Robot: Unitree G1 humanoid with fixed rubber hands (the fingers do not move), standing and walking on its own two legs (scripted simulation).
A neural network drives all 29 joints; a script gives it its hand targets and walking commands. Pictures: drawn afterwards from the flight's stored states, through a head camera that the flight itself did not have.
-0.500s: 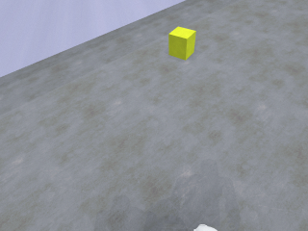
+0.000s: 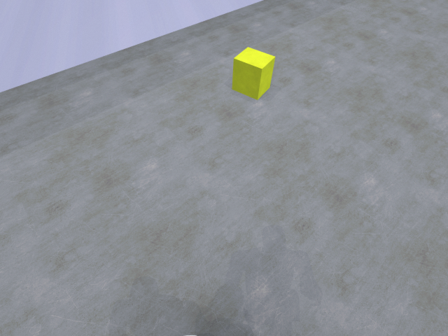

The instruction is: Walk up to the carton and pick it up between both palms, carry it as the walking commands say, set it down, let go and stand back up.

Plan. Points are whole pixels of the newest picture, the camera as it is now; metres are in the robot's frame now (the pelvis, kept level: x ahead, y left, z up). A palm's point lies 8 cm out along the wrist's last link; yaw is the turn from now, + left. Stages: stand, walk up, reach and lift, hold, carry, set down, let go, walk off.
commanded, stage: walk up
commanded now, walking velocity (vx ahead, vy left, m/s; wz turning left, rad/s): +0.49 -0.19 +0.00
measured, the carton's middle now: (252, 73) +1.85 -0.13 -0.64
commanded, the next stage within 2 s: none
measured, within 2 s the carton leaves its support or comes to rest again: neither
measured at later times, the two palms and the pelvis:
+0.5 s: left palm (156, 284) +0.23 +0.18 -0.14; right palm (384, 283) +0.26 -0.31 -0.13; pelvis +0.22 -0.06 +0.00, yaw +0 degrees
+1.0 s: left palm (167, 182) +0.50 +0.20 -0.13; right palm (369, 236) +0.34 -0.29 -0.09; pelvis +0.43 -0.04 +0.01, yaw +0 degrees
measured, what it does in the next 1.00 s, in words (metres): walks ahead: right foot, then left foot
